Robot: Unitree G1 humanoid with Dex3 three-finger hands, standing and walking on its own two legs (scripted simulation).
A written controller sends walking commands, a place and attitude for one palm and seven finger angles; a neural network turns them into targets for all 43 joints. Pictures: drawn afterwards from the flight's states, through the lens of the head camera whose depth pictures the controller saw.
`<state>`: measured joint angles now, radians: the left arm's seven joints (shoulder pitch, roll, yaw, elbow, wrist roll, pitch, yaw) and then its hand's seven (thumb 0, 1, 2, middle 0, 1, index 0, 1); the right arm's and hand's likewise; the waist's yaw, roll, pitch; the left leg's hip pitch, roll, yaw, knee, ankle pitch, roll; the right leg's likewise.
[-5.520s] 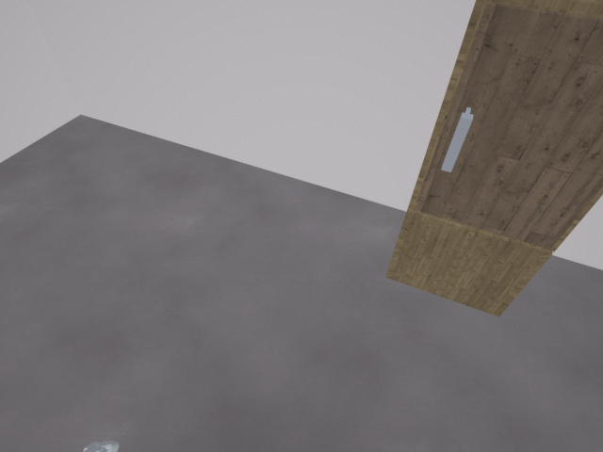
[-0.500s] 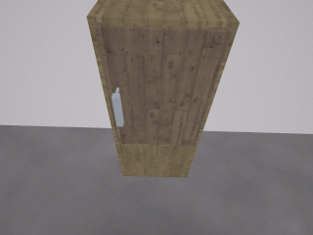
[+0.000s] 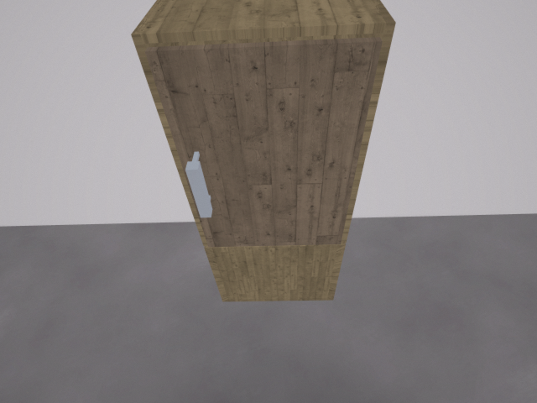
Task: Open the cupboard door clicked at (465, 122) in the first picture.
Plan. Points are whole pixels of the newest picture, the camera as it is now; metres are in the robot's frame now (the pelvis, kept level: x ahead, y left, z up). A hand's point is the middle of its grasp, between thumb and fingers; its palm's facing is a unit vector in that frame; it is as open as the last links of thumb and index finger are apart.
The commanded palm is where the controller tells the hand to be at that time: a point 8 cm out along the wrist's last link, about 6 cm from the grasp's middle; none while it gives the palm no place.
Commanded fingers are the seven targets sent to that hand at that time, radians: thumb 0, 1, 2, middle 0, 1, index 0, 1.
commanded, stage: look again from close up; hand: left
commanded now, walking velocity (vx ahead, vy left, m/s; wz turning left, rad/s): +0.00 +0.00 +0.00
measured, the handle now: (201, 184) +0.58 +0.20 -0.05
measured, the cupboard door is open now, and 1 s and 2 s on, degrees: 0 0 0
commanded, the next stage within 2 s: raise the hand with hooked fingers in 0.12 s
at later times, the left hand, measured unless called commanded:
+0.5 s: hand (169, 356) +0.19 +0.17 -0.02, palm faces +0.10 -0.99 -0.02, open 7.9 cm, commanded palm +0.12 +0.23 -0.07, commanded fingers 0.00 0.55 0.75 -0.23 -0.53 -0.23 -0.53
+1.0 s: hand (143, 376) +0.18 +0.22 -0.07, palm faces +0.02 -1.00 -0.04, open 10.7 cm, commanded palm +0.15 +0.27 -0.06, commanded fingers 0.00 -0.03 0.50 -0.27 -0.90 -0.27 -0.90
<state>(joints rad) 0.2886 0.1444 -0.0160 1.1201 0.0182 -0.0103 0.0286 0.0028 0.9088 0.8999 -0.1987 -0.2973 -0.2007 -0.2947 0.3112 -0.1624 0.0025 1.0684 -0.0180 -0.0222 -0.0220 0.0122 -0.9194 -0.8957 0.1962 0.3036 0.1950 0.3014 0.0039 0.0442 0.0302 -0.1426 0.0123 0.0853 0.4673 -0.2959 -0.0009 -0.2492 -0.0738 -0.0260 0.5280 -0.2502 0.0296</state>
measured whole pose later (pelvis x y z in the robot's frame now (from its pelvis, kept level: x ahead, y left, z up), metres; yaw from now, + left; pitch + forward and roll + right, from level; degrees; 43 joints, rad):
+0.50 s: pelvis -0.03 -0.03 -0.05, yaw +2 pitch +9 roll +2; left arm 0.28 0.17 0.18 0.30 -0.24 -0.60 -0.25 0.01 0.77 0.84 -0.21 -0.39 -0.21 -0.39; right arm 0.19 -0.28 -0.09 0.65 0.01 -0.33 -0.01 0.01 -0.91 -0.90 0.20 0.30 0.19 0.30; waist -0.01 -0.03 -0.12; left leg -0.63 0.04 0.04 0.92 -0.45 -0.04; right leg -0.72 -0.07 -0.05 0.95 -0.40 -0.01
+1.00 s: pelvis -0.05 +0.00 -0.11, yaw +3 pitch +16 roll -3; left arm 0.29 0.27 0.24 0.04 -0.29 -0.30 -0.34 0.01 0.19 0.60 -0.25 -0.75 -0.25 -0.75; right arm 0.24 -0.17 0.04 0.56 0.01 -0.23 -0.04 0.02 -0.90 -0.90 0.20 0.30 0.20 0.30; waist 0.00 0.02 -0.13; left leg -0.98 0.05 -0.03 1.27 -0.56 -0.01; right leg -1.00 -0.07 -0.09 1.19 -0.46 0.01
